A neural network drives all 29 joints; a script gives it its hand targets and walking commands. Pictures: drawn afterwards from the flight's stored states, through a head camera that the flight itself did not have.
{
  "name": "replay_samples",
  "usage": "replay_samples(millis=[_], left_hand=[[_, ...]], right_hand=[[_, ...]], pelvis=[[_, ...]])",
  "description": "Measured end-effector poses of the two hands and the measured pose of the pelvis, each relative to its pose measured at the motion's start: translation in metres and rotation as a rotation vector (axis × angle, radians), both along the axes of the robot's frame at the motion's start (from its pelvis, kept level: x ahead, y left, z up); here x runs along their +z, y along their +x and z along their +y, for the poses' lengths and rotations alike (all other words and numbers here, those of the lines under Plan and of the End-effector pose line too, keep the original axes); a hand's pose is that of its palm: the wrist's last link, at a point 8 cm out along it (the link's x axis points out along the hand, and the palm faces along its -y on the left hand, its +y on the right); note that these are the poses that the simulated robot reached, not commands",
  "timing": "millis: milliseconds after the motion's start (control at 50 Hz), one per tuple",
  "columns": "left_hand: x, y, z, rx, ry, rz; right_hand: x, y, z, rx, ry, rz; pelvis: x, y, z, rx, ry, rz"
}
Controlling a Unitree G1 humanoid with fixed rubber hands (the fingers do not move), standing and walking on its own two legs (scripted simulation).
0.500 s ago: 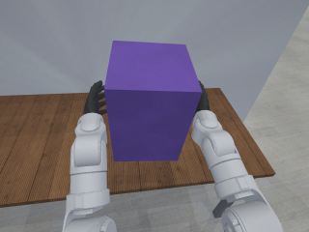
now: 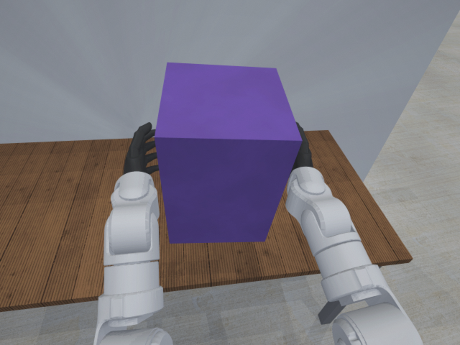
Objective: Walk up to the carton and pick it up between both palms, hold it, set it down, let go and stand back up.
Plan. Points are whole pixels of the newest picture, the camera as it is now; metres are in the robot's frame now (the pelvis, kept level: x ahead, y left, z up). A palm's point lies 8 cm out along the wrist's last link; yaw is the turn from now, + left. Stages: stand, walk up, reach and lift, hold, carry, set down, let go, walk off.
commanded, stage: hold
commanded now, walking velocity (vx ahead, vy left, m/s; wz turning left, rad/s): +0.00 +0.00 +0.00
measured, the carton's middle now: (220, 160) +0.38 +0.02 +0.17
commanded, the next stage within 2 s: none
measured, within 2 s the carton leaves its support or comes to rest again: neither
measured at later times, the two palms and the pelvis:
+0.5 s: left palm (141, 173) +0.35 +0.15 +0.16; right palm (301, 167) +0.36 -0.11 +0.16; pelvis +0.00 +0.00 +0.00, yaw +0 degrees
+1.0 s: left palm (139, 173) +0.35 +0.15 +0.16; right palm (299, 165) +0.36 -0.11 +0.17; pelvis +0.00 +0.00 +0.00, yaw +0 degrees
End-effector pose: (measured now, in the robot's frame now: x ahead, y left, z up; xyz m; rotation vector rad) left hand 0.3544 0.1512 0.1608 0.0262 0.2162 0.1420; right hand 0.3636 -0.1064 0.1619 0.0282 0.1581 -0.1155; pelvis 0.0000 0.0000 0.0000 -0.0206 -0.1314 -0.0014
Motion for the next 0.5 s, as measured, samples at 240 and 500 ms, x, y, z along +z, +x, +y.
replay_samples(millis=[240,500], left_hand=[[0.0043,0.0004,-0.0011,-0.001,0.002,-0.012],[0.0006,-0.0016,-0.0041,-0.007,0.003,0.002]], right_hand=[[0.0044,0.0003,-0.0011,-0.001,0.003,-0.013],[0.0009,-0.0032,-0.0041,-0.007,0.002,-0.002]], pelvis=[[0.0001,0.0011,0.0005,0.000,0.000,-0.003],[-0.0003,-0.0012,-0.0007,0.001,0.000,-0.011]])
